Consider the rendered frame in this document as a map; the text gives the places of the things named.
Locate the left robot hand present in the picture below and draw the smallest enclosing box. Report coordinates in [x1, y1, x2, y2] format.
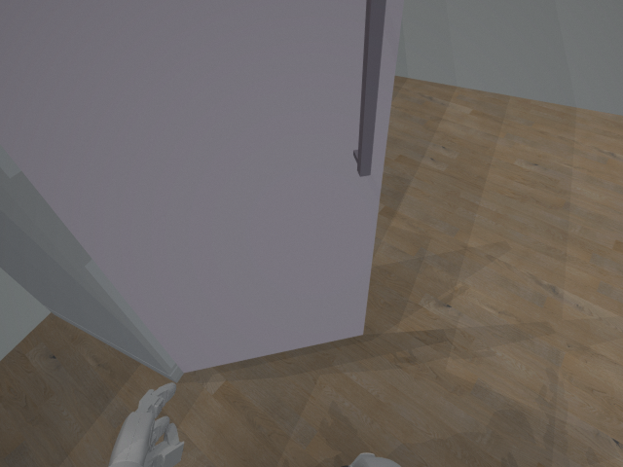
[108, 382, 184, 467]

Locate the fridge door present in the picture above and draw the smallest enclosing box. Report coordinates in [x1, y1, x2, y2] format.
[0, 0, 404, 373]

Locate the handle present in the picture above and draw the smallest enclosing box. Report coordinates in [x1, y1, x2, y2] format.
[353, 0, 386, 177]

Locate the robot right shin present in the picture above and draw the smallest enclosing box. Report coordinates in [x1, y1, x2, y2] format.
[350, 452, 376, 465]

